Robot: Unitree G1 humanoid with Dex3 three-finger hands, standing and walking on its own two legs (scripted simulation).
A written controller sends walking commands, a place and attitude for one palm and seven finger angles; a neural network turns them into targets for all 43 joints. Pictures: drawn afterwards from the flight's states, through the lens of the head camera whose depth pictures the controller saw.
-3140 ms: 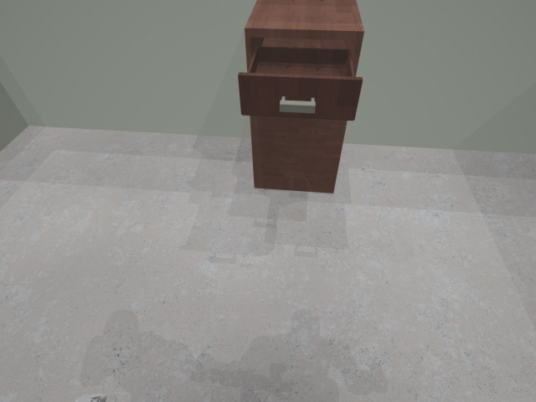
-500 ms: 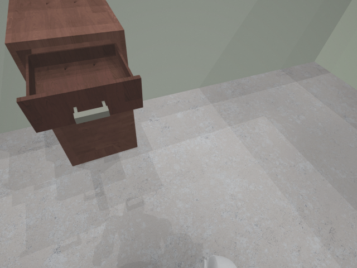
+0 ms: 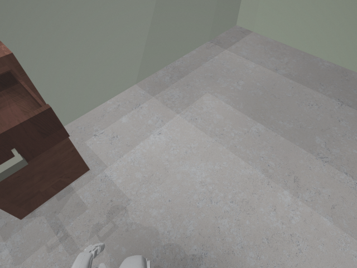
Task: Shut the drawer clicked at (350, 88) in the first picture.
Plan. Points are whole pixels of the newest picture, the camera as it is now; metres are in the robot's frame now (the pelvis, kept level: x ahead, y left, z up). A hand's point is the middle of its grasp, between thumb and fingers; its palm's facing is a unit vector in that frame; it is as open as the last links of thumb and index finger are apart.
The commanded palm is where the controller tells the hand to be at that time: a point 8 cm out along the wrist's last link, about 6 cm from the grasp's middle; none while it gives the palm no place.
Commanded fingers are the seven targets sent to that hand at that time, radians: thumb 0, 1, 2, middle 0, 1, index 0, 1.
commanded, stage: walk to a spot facing it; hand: left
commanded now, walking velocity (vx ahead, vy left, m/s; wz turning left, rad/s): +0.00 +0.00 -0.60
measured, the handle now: (0, 166) +0.37 +0.49 -0.05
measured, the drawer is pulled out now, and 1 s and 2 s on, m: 0.30 0.30 0.30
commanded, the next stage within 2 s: turn to face it in 1.54 s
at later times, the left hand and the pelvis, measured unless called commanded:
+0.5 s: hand out of the picture +0.10 +0.27 -0.17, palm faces -0.21 -0.96 -0.17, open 7.4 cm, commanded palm none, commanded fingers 0.00 0.90 0.90 -0.20 -0.30 -0.20 -0.30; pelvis +0.00 +0.08 +0.02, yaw -17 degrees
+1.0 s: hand (127, 258) +0.17 +0.13 -0.14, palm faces -0.54 -0.81 -0.23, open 7.4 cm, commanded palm none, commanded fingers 0.00 0.90 0.90 -0.20 -0.30 -0.20 -0.30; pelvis +0.00 +0.02 +0.01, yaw -35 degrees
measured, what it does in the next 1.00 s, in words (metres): steps on the spot, turning right: left foot, then right foot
